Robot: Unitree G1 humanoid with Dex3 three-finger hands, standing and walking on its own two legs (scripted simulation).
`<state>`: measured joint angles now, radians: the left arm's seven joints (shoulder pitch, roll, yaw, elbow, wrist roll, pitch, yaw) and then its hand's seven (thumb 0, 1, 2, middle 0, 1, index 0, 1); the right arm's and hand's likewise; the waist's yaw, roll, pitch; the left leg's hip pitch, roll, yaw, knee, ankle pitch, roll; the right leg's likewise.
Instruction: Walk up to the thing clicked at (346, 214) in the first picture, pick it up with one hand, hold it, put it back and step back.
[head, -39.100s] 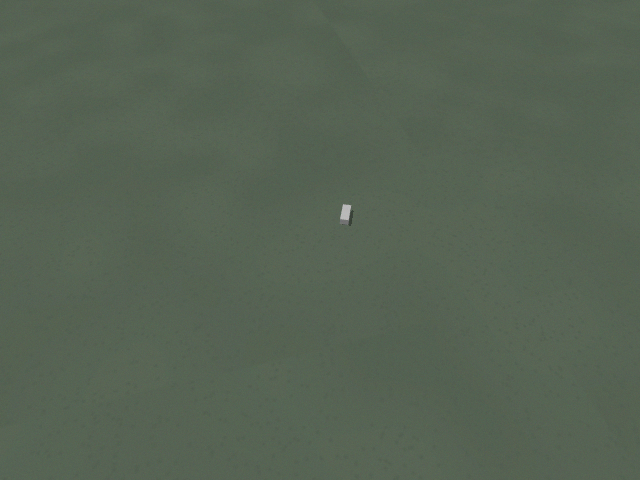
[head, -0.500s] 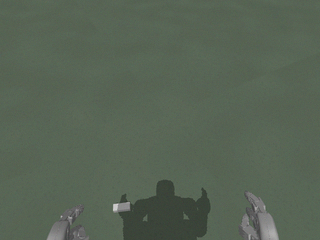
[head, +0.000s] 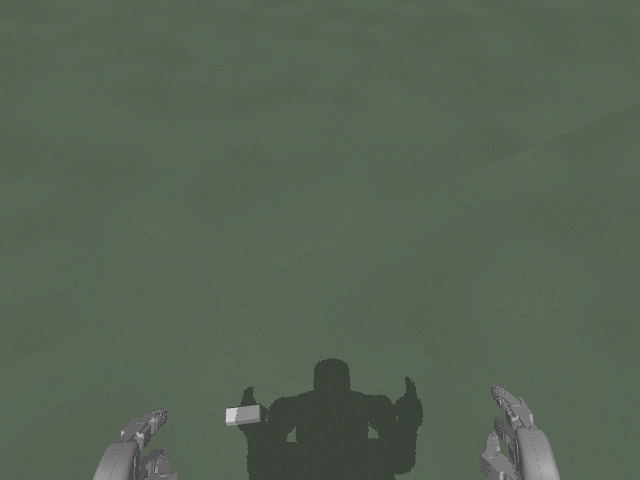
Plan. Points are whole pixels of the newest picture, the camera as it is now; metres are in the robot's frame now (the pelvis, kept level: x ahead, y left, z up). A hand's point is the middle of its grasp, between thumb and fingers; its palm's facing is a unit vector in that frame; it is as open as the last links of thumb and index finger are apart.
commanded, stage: home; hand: left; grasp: from above
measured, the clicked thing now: (243, 415) +0.44 +0.21 -0.70
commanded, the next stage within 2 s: stand in 0.36 s
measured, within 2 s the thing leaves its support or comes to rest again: neither
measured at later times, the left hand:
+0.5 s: hand out of the picture +0.16 +0.18 -0.05, palm faces +0.02 -0.97 -0.25, open 7.4 cm
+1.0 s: hand out of the picture +0.03 +0.23 -0.10, palm faces +0.04 -0.95 -0.32, open 7.4 cm
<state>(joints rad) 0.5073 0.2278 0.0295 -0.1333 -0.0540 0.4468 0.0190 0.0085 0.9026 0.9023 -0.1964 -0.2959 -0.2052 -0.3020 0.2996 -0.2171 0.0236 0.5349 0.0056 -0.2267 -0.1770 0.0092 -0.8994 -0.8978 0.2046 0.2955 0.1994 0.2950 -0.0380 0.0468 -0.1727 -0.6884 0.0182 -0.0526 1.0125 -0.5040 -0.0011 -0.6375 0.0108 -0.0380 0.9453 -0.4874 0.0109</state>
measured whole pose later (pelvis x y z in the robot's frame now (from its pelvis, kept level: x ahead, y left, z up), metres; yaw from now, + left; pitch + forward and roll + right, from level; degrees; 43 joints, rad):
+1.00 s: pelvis -0.01 +0.00 +0.06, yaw +0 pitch -3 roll +0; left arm 0.22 0.27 0.04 1.03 0.03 0.02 0.03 0.01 0.90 0.90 -0.20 -0.30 -0.21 -0.30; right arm 0.19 -0.27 -0.04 1.04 -0.04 -0.01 -0.02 0.00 -0.90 -0.90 0.20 0.30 0.20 0.30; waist 0.02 0.01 0.06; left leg -0.18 -0.01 -0.01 0.48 -0.25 0.01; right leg -0.16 -0.03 0.00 0.47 -0.26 0.02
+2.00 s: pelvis -0.01 +0.00 +0.07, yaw -1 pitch -3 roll +0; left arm 0.12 0.31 0.03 1.16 0.02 0.00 0.01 0.00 0.90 0.90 -0.20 -0.30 -0.21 -0.30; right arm 0.13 -0.32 -0.01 1.15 -0.02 -0.01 -0.01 0.00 -0.90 -0.90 0.20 0.30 0.20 0.30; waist 0.00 0.01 0.05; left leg -0.11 0.00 -0.01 0.33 -0.17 0.00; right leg -0.10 -0.01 0.00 0.33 -0.18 0.01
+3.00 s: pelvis +0.00 +0.00 +0.07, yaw -1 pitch -2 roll +0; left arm 0.11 0.33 0.02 1.14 0.00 0.00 0.00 0.00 0.90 0.90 -0.20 -0.30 -0.21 -0.30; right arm 0.11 -0.33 -0.01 1.14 -0.01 -0.01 0.00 0.00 -0.90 -0.90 0.20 0.30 0.20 0.30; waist 0.00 0.01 0.05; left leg -0.10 0.00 0.00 0.32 -0.19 0.00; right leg -0.10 -0.01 0.01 0.32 -0.19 0.01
